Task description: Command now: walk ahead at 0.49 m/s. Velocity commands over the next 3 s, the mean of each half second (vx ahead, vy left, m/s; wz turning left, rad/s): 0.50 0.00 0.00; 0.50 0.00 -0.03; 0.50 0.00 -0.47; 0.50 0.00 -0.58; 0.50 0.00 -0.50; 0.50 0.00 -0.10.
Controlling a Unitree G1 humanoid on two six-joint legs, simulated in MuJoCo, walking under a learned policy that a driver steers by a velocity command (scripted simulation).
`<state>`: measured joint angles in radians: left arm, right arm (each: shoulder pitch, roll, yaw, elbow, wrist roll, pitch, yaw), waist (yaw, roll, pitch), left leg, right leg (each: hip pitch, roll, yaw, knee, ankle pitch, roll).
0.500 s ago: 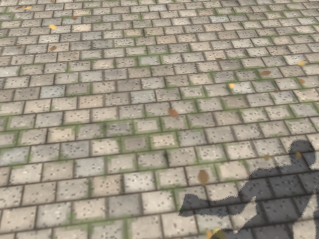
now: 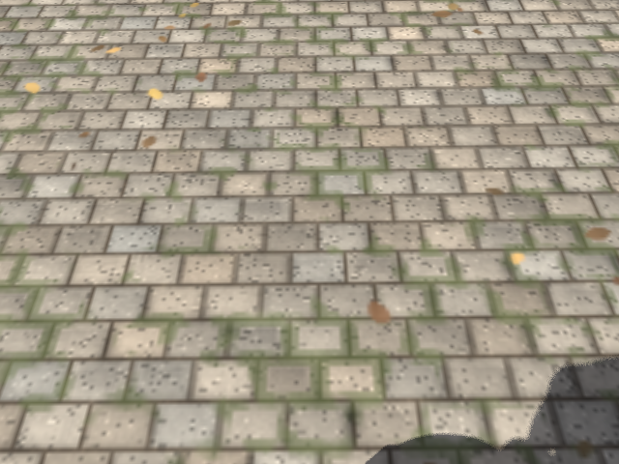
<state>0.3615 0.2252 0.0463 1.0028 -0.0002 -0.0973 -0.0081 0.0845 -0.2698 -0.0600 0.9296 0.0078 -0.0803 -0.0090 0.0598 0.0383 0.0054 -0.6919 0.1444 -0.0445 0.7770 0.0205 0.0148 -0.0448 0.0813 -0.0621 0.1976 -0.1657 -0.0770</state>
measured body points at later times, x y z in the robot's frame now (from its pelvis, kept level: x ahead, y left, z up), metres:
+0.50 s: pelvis +0.29 +0.07 +0.00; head +0.31 +0.08 +0.45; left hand +0.42 +0.34 -0.12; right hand +0.31 -0.20 -0.14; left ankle +0.28 +0.15 -0.75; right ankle +0.40 -0.11 -0.67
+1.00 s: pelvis +0.58 +0.00 +0.00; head +0.60 -0.01 +0.45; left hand +0.61 +0.26 -0.13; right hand +0.70 -0.28 -0.13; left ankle +0.62 +0.17 -0.68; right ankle +0.59 -0.08 -0.75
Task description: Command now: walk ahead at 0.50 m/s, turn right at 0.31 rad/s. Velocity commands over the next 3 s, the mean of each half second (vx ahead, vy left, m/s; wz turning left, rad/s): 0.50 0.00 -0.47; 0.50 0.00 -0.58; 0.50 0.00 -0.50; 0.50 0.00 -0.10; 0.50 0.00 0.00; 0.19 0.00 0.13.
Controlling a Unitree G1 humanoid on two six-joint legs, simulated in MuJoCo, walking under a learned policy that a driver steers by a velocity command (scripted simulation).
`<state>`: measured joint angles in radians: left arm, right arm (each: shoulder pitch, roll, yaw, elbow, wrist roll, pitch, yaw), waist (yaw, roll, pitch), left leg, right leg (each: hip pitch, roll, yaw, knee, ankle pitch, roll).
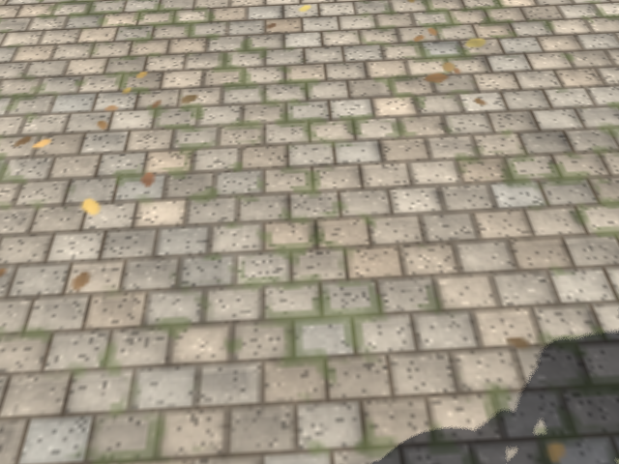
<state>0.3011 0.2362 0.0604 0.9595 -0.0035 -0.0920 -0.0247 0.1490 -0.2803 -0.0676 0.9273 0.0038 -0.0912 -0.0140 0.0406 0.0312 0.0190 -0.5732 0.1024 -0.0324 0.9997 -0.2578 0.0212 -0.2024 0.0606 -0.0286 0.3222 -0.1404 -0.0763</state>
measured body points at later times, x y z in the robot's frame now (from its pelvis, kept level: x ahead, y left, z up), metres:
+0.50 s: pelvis +0.26 +0.05 +0.00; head +0.29 +0.06 +0.45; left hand +0.44 +0.30 -0.12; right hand +0.26 -0.23 -0.12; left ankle +0.29 +0.15 -0.75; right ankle +0.25 -0.11 -0.66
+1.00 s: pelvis +0.49 -0.10 -0.01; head +0.51 -0.13 +0.44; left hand +0.72 +0.08 -0.11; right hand +0.46 -0.42 -0.12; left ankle +0.59 +0.05 -0.66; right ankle +0.48 -0.17 -0.75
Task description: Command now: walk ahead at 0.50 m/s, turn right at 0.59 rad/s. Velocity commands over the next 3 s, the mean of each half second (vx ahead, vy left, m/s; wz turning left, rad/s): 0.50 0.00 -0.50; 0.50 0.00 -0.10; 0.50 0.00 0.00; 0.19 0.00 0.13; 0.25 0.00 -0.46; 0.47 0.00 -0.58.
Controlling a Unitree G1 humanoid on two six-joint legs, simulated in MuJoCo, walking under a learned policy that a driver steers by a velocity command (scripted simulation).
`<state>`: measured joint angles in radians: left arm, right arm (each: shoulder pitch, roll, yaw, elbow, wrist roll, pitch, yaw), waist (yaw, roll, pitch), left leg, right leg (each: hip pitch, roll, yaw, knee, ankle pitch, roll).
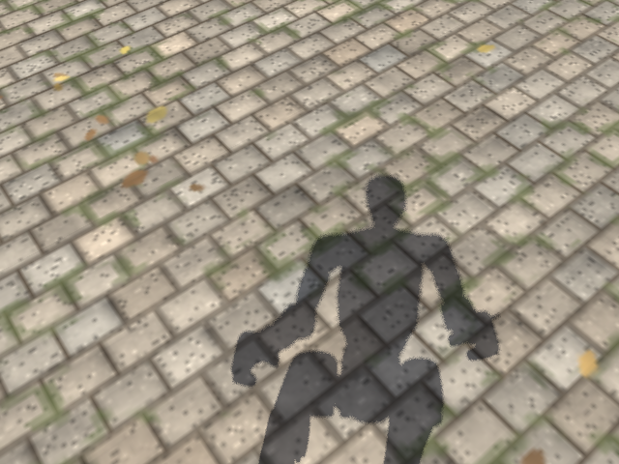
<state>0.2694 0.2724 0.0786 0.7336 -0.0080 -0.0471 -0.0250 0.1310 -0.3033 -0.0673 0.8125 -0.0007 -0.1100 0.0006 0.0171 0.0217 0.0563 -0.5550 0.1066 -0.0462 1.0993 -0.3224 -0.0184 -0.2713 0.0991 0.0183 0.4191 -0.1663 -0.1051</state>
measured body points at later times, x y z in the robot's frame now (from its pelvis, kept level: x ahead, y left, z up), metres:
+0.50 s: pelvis +0.28 +0.04 +0.00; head +0.30 +0.05 +0.45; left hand +0.47 +0.28 -0.11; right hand +0.29 -0.24 -0.11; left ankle +0.32 +0.14 -0.74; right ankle +0.24 -0.09 -0.66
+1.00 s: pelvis +0.52 -0.09 +0.01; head +0.54 -0.11 +0.45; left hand +0.68 +0.16 -0.10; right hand +0.56 -0.39 -0.11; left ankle +0.59 +0.06 -0.66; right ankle +0.50 -0.17 -0.74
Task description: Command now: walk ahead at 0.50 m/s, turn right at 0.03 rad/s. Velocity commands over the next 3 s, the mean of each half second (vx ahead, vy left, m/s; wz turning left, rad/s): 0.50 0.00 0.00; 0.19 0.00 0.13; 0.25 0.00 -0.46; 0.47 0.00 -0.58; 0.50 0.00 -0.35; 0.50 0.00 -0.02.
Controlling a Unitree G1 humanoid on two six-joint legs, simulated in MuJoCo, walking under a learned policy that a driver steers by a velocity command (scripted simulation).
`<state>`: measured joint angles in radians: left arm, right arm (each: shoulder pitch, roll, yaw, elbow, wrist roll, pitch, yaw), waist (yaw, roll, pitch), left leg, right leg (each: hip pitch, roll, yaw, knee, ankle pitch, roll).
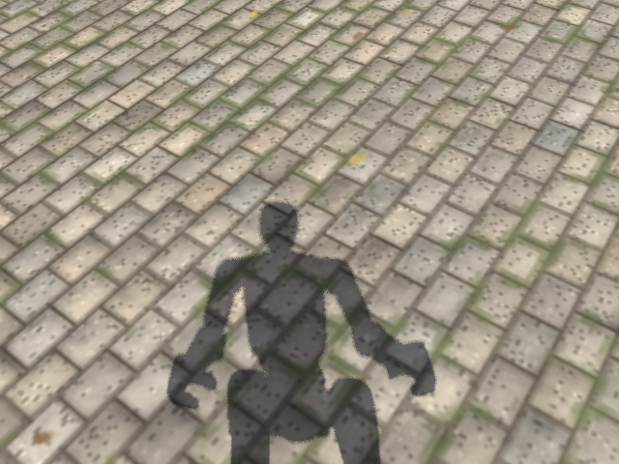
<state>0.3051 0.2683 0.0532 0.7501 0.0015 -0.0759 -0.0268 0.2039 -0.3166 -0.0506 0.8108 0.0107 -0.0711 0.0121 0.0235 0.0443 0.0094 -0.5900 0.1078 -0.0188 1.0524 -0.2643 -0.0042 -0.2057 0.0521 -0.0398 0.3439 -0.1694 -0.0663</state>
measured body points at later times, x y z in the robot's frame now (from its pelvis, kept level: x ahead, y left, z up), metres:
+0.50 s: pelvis +0.28 +0.07 +0.00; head +0.30 +0.08 +0.45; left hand +0.38 +0.35 -0.12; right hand +0.37 -0.20 -0.12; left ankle +0.31 +0.15 -0.75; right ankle +0.26 -0.09 -0.67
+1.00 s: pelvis +0.45 +0.03 -0.02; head +0.50 +0.02 +0.43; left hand +0.58 +0.31 -0.12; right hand +0.58 -0.24 -0.15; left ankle +0.39 +0.18 -0.67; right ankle +0.59 -0.05 -0.75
